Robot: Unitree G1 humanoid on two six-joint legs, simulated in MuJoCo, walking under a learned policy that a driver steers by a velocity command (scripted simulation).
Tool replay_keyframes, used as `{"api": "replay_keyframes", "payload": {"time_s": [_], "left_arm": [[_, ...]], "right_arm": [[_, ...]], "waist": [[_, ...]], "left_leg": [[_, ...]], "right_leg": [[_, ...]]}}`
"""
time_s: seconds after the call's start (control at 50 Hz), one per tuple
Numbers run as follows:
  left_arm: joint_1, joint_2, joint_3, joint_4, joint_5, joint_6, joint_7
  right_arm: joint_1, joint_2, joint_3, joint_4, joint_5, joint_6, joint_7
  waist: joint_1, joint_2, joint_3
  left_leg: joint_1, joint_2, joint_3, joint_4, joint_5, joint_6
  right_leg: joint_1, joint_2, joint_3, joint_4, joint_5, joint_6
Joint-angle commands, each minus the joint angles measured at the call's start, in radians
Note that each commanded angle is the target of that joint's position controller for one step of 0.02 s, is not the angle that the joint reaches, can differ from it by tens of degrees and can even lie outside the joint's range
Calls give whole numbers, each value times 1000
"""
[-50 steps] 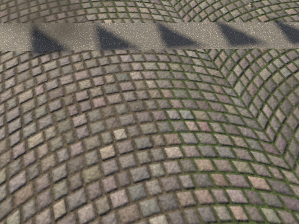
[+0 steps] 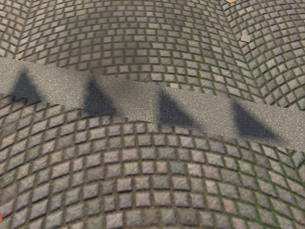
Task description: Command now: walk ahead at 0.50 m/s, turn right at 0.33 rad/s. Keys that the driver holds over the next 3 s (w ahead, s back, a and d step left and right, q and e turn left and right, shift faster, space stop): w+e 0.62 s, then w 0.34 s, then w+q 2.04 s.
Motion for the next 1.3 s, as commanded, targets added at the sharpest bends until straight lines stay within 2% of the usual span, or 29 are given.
{"api": "replay_keyframes", "payload": {"time_s": [0.02, 0.08, 0.16, 0.26, 0.32, 0.36, 0.38, 0.4, 0.42, 0.44, 0.46, 0.48, 0.5, 0.58, 0.62, 0.68, 0.78, 0.82, 0.84, 0.86, 0.88, 0.9, 0.92, 0.96, 0.98, 1.04, 1.14, 1.24, 1.3], "left_arm": [[35, 45, 20, -50, 0, 16, 3], [-32, 35, 21, -77, 6, 21, 1], [-153, 12, 7, -117, 13, 11, -24], [-295, 4, -3, -201, 13, 10, -56], [-254, 41, 16, -225, 11, 16, -67], [-39, 113, 60, -184, 7, 22, -55], [126, 185, 94, -145, 8, 33, -35], [112, 290, 110, -146, 0, 31, -22], [134, 227, 88, -178, 10, 15, -25], [102, 171, 72, -172, 18, 1, -28], [45, 145, 65, -176, 14, -7, -27], [-22, 114, 56, -187, 15, -10, -26], [-60, 87, 46, -205, 27, -12, -21], [-51, 120, 54, -207, 22, -15, -1], [-25, 139, 60, -198, 17, -9, 12], [24, 129, 55, -176, 16, -2, 19], [91, 123, 52, -129, 15, 3, 18], [77, 129, 54, -124, 18, 9, 19], [65, 115, 48, -127, 19, 12, 18], [59, 78, 32, -139, 28, 12, 17], [176, 18, 11, -149, 23, 2, 16], [204, 24, 5, -145, 7, -7, 16], [104, 112, 25, -155, -5, -12, 15], [-38, 107, 25, -192, 14, -17, 12], [-48, 97, 29, -195, 28, -19, 11], [-22, 45, 20, -191, 36, -21, 8], [-193, 2, -1, -236, 39, -36, 2], [-319, 27, 5, -268, 21, -56, -16], [-259, 68, 24, -255, 19, -67, -15]], "right_arm": [[-11, -104, -34, -24, -7, -37, -5], [9, -121, -41, 9, -13, -40, -17], [30, -154, -47, 38, -5, -29, -31], [116, -187, -59, 90, 16, 7, -38], [97, -225, -69, 87, 24, 32, -48], [68, -242, -72, 77, 30, 47, -57], [67, -224, -62, 64, 22, 40, -61], [162, -66, -15, 13, -17, 13, -42], [89, -120, -16, 2, 12, -31, -25], [-18, -170, -30, -33, 51, -54, -14], [-40, -161, -25, -41, 47, -67, -17], [-40, -162, -29, -29, 22, -68, -25], [-21, -172, -37, -22, 8, -58, -27], [-33, -125, -28, -37, -9, -19, -28], [-118, -101, -16, -61, -9, -16, -28], [-209, -80, -3, -74, 2, -25, -12], [-261, -131, -17, -95, 12, -43, 8], [-204, -151, -26, -83, 12, -49, 8], [-115, -172, -41, -57, 7, -52, 3], [21, -209, -54, -35, -5, -55, -2], [155, -298, -78, -12, -15, -50, -4], [220, -260, -75, 31, 13, -39, 8], [169, -189, -52, 22, 30, -36, 9], [56, -139, -31, 5, 9, -23, 5], [33, -121, -22, 5, 1, -23, 4], [34, -128, -21, 14, 12, -24, 2], [93, -185, -41, 45, 30, -9, -22], [186, -189, -45, 77, 40, 16, -33], [173, -199, -51, 75, 38, 29, -40]], "waist": [[8, 135, -29], [-2, 105, 5], [-43, 82, 41], [-88, 70, 76], [-33, 123, 6], [97, 131, -117], [175, 62, -203], [54, -206, -266], [109, -98, -412], [127, -49, -276], [83, 19, -173], [39, 54, -111], [5, 38, -94], [-21, 26, -55], [8, 7, -32], [61, -29, -34], [74, -50, -12], [35, -76, -17], [-13, -68, -62], [-75, -30, -187], [-71, 180, -355], [-80, 349, -381], [-99, 218, -224], [-68, 108, -46], [-43, 119, -26], [-8, 150, -37], [-51, 121, -15], [-84, 129, -7], [-26, 153, -28]], "left_leg": [[111, 270, -197, -266, 165, 137], [133, 266, -103, -286, 238, 136], [160, 251, 14, -303, 267, 109], [339, 302, 74, -232, 395, 95], [395, 306, 115, -64, 833, 65], [319, 274, 141, 245, 963, 29], [104, 231, 140, 522, 713, -13], [-372, 20, 82, 887, -295, -84], [-492, -26, -172, 1018, -431, -73], [-570, 31, -201, 993, -337, -48], [-549, 75, -193, 899, -248, -34], [-492, 106, -186, 807, -202, -41], [-419, 126, -192, 761, -167, -49], [-352, 119, -153, 575, -76, -115], [-334, 95, -141, 410, 69, -132], [-241, 56, -121, 206, 287, -131], [-260, 55, -152, 93, 225, -72], [-202, 45, -132, 68, 140, -34], [-83, 26, -108, 35, 137, -5], [142, 112, -183, 71, 159, 50], [521, 320, -530, 68, 58, 196], [612, 413, -856, -94, -229, 262], [502, 389, -800, -133, -384, 216], [254, 309, -570, -171, -222, 174], [181, 271, -515, -190, -128, 167], [109, 217, -422, -227, 69, 185], [61, 172, -310, -238, 185, 168], [95, 192, -363, -169, 138, 142], [113, 203, -412, -75, 151, 108]], "right_leg": [[-144, -63, 61, 4, 105, 17], [-212, -54, 82, -117, 235, 30], [-186, -38, 6, -340, 394, 17], [-245, -16, -69, -474, 314, -31], [-111, 65, -152, -483, 170, -84], [190, 140, -174, -531, 155, -143], [493, 90, -42, -582, 184, -192], [834, -175, 506, -641, 71, -373], [913, -262, 797, -791, -35, -438], [827, -235, 653, -826, 19, -378], [679, -187, 522, -828, 104, -339], [543, -147, 429, -835, 217, -312], [453, -119, 370, -855, 311, -303], [279, -71, 258, -900, 453, -299], [233, -26, 207, -898, 415, -262], [211, -2, 168, -890, 303, -212], [379, -94, 268, -807, 265, -192], [421, -111, 285, -749, 376, -174], [424, -71, 259, -653, 511, -154], [352, -18, 211, -448, 499, -123], [44, 116, 109, -97, 210, -46], [-183, 169, 103, 101, -257, -17], [-282, 110, 138, 171, -212, -26], [-275, 29, 65, 100, -72, -27], [-230, -4, 59, 34, -23, -25], [-155, -17, 22, -88, 15, 1], [-90, 18, -1, -443, 261, 49], [4, 64, 13, -608, 345, 50], [138, 66, 10, -677, 275, 11]]}}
